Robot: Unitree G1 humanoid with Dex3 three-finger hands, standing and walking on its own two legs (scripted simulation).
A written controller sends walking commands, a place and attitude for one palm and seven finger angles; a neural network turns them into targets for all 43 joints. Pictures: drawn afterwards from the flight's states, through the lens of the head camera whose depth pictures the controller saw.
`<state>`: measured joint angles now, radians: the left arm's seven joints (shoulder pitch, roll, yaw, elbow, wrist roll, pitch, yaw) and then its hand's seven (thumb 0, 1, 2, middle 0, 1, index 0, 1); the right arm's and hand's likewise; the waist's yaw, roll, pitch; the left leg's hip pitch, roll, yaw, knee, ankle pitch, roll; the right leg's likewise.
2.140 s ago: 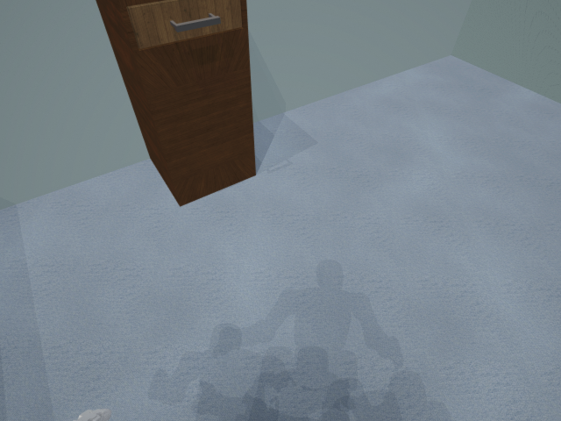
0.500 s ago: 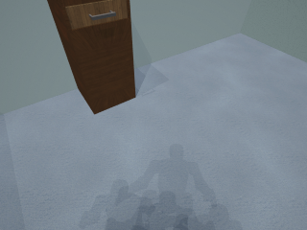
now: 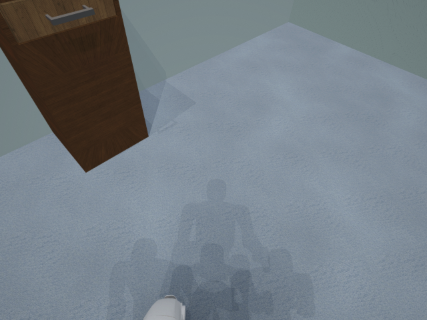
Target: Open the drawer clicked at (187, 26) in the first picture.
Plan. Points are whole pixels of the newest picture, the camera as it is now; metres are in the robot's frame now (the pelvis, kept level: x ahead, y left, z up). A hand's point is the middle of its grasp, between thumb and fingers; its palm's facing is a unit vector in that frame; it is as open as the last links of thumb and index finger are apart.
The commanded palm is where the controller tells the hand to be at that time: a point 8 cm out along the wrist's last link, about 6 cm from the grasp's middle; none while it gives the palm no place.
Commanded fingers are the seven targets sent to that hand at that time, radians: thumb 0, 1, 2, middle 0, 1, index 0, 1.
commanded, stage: walk to a spot facing it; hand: left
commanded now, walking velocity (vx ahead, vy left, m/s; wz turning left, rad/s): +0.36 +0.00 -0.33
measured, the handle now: (70, 14) +1.03 +0.65 +0.05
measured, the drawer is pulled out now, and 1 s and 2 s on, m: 0.00 0.00 0.00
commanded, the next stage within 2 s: turn to face it in 1.36 s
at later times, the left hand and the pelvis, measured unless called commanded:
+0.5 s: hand (148, 217) +0.37 +0.21 -0.16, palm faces -0.24 -0.96 -0.17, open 7.4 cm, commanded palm none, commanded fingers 0.00 0.90 0.90 -0.20 -0.30 -0.20 -0.30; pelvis +0.20 +0.05 +0.00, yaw -13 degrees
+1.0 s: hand (171, 178) +0.52 +0.18 -0.19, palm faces -0.27 -0.94 -0.20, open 7.2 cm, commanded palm none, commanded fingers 0.00 0.90 0.90 -0.20 -0.30 -0.20 -0.30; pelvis +0.45 +0.00 -0.01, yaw -20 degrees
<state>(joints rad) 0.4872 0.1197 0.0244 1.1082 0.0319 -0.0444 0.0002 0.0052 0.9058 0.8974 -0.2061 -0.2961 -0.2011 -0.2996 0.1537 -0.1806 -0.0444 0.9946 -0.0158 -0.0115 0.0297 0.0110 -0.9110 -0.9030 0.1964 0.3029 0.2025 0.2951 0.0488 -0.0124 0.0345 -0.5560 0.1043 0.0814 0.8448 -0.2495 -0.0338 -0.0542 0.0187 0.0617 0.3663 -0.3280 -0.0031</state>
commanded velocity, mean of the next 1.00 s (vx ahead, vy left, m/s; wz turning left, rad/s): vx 0.37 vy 0.00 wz -0.27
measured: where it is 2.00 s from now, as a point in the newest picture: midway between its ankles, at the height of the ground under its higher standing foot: (246, 212)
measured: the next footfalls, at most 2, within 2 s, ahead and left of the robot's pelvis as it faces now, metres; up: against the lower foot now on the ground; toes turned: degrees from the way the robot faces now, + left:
left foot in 0.08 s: +0.17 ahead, +0.14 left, +0.00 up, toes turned +6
right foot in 0.66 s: +0.38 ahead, -0.12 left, +0.00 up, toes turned -25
